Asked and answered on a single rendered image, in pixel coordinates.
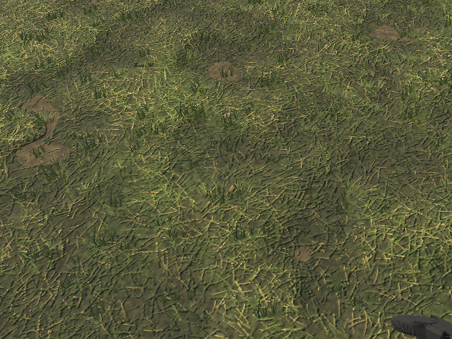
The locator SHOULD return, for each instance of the right robot hand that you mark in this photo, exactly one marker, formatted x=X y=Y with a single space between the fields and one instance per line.
x=423 y=327

